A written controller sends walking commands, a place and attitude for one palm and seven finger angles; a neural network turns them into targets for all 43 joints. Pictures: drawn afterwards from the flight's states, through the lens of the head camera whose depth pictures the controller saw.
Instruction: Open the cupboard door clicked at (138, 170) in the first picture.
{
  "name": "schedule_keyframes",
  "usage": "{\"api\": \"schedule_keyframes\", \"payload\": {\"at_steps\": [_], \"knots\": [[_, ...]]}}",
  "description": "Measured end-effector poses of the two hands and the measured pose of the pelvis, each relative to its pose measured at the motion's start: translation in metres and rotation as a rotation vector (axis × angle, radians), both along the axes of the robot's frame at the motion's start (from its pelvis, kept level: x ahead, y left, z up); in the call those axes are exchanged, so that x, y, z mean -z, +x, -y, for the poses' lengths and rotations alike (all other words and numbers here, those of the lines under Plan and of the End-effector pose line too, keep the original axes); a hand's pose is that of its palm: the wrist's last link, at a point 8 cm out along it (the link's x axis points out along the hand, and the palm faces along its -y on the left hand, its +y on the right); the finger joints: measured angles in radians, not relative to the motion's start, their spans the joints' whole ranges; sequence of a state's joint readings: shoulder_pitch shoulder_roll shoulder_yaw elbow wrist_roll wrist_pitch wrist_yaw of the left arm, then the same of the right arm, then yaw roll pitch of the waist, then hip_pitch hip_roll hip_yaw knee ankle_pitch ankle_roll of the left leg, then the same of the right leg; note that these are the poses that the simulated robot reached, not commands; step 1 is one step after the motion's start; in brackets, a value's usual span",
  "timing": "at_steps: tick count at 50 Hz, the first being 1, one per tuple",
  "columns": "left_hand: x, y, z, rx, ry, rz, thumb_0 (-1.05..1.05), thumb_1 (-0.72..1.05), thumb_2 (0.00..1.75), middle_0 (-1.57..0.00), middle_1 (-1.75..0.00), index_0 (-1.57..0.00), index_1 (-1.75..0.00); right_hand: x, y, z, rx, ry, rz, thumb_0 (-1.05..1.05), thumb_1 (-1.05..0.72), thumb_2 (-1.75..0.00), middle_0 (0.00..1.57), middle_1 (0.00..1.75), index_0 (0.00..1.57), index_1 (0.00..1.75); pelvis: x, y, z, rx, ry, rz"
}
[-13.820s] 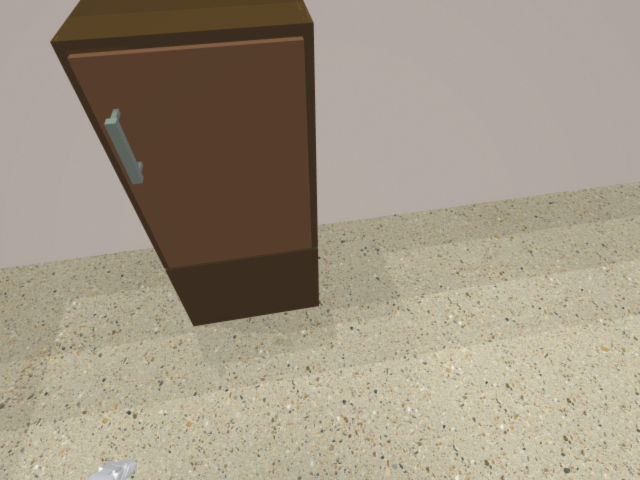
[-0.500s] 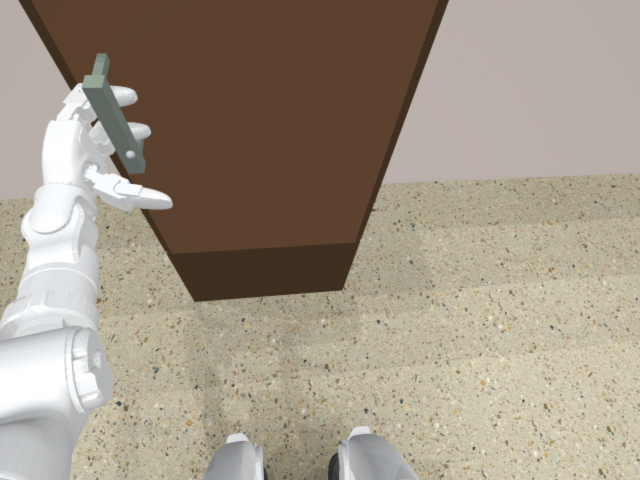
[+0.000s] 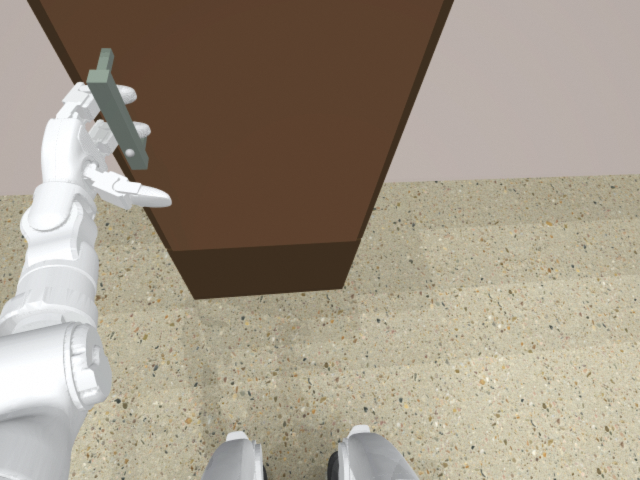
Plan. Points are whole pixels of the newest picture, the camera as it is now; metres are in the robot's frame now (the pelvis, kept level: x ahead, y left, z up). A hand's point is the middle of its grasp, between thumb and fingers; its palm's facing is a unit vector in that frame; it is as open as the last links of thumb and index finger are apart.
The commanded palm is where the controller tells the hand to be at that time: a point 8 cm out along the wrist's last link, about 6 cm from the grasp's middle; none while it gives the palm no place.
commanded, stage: close the thumb around the handle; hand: left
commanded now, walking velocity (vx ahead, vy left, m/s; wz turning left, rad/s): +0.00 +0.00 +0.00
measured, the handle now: (124, 113) +0.55 +0.22 +0.08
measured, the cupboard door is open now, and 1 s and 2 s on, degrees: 0 0 43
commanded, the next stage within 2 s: pull the door open along its arc in 0.76 s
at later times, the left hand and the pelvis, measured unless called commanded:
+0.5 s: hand (135, 150) +0.49 +0.19 +0.08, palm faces +0.03 -1.00 -0.01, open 8.8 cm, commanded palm +0.47 +0.24 +0.08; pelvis +0.00 +0.00 +0.00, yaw +0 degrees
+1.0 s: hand (138, 152) +0.49 +0.19 +0.08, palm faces +0.03 -1.00 +0.00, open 5.7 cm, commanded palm +0.45 +0.24 +0.08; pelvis +0.00 +0.00 +0.00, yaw +0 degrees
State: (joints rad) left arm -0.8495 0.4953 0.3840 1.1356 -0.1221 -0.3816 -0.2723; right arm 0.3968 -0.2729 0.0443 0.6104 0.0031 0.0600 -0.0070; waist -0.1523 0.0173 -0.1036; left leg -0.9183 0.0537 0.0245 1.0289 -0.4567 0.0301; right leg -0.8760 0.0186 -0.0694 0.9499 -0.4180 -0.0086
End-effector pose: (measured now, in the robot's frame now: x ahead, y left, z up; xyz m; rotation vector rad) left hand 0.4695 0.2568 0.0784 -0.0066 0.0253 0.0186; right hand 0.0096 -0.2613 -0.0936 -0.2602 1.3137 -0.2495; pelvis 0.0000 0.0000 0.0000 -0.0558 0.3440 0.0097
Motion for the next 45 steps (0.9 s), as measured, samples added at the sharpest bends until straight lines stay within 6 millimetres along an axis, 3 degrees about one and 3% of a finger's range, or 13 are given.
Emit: {"api": "schedule_keyframes", "payload": {"at_steps": [7,12,33,45], "knots": [[-0.003,0.003,0.008,0.007,0.004,0.032,-0.01,-0.48,0.31,-0.3,-1.2,-0.3,-1.2,0.002,0.003,-0.005,-0.002,0.007,0.01,0.0,-0.9,-0.9,0.21,0.3,0.2,0.3,0.001,0.0,-0.003,0.001,-0.001,-0.002],[-0.003,0.001,0.01,-0.001,0.005,0.013,-0.01,-0.36,0.36,-0.31,-1.21,-0.31,-1.22,0.003,0.004,-0.009,0.005,0.024,0.021,0.0,-0.9,-0.9,0.21,0.3,0.2,0.3,0.0,0.001,-0.005,0.007,0.002,0.007],[-0.004,0.001,0.007,-0.017,0.013,0.005,0.01,0.68,0.8,-0.38,-1.32,-0.37,-1.33,0.002,-0.002,0.001,-0.001,0.003,0.009,0.0,-0.9,-0.9,0.21,0.3,0.2,0.3,0.001,-0.003,0.0,0.002,0.005,0.005],[-0.003,0.0,0.01,-0.007,0.007,0.017,0.02,0.73,0.82,-0.35,-1.34,-0.36,-1.34,0.002,-0.001,0.003,0.005,0.005,0.01,0.0,-0.9,-0.9,0.21,0.3,0.2,0.3,0.0,-0.002,0.003,0.005,0.007,0.006]]}}
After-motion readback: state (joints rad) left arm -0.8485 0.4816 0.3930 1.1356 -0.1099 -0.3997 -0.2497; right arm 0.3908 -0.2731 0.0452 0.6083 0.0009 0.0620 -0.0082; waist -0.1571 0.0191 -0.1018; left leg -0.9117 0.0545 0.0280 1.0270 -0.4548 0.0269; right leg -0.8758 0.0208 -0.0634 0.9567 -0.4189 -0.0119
